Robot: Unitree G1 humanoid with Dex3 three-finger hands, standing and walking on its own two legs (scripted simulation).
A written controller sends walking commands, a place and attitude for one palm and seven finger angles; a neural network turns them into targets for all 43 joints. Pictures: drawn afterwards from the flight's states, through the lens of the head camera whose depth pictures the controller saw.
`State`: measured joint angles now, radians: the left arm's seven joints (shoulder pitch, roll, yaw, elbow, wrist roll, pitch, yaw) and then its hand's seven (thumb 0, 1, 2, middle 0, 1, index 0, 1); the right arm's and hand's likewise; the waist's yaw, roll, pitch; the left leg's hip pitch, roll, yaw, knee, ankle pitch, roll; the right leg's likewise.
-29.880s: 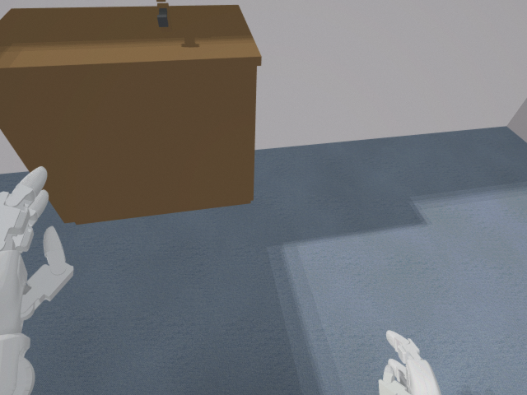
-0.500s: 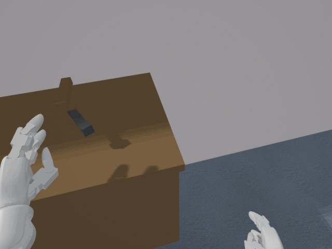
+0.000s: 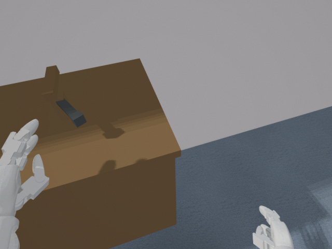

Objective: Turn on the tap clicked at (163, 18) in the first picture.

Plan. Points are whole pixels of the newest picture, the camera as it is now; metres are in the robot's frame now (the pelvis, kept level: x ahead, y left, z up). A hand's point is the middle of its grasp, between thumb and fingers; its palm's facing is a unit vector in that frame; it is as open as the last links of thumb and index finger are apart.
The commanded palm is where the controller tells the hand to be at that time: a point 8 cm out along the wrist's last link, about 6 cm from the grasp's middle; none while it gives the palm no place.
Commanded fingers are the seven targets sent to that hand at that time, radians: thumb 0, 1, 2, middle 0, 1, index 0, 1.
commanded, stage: step back with the hand held close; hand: left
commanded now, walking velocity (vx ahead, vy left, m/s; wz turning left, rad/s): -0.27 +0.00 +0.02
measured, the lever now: (78, 118) +0.40 +0.26 +0.11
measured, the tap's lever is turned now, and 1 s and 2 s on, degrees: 27 27 27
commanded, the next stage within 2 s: stop stepping back and stand still in 0.90 s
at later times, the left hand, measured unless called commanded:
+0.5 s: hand out of the picture +0.11 +0.29 +0.16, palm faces +0.46 -0.77 -0.44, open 7.4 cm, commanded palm +0.07 +0.30 +0.18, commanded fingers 0.00 0.90 0.90 -0.20 -0.30 -0.20 -0.30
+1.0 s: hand out of the picture +0.05 +0.30 +0.15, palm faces +0.35 -0.90 -0.26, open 7.4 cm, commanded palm -0.02 +0.33 +0.18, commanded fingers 0.00 0.90 0.90 -0.20 -0.30 -0.20 -0.30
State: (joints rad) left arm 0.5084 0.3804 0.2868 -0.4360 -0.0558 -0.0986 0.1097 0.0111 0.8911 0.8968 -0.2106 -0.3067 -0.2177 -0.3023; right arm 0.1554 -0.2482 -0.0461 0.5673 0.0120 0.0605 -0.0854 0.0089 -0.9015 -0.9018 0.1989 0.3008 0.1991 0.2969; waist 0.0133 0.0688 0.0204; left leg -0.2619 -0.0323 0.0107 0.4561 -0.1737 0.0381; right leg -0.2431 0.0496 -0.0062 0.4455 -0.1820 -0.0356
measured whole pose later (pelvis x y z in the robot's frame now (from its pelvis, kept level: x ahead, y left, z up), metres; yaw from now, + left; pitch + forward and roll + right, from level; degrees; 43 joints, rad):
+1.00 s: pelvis -0.19 +0.06 -0.01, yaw -2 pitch -4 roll -5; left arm 0.30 0.38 0.29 -0.33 -0.05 -0.16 0.12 0.01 0.89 0.90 -0.20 -0.31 -0.21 -0.30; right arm 0.16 -0.25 -0.01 0.66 -0.01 0.02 -0.09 0.01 -0.90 -0.90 0.20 0.30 0.20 0.30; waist 0.01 0.01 0.01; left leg -0.40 -0.02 0.01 0.48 -0.02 0.08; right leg -0.14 0.11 0.10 0.64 -0.43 -0.02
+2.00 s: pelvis -0.34 +0.16 -0.01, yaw +0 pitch -2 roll -1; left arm 0.47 0.37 0.30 -0.53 -0.05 -0.12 0.14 0.01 0.89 0.90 -0.21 -0.31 -0.22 -0.30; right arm 0.19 -0.18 0.00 0.68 0.01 -0.07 -0.06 0.01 -0.90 -0.90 0.20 0.30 0.20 0.30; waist 0.00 0.04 0.04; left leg -0.45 0.06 -0.02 0.93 -0.43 0.00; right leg -0.24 0.02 -0.07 0.57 -0.28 -0.04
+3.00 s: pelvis -0.32 +0.17 +0.00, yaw -1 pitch -1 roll -1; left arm 0.47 0.35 0.33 -0.46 -0.05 -0.10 0.17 0.01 0.89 0.90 -0.21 -0.31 -0.21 -0.30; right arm 0.20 -0.18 0.01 0.60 0.01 -0.05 -0.09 0.01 -0.90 -0.90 0.20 0.30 0.20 0.30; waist 0.00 0.02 0.01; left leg -0.27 0.05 0.05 0.53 -0.26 0.00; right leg -0.20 0.02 -0.03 0.52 -0.36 -0.03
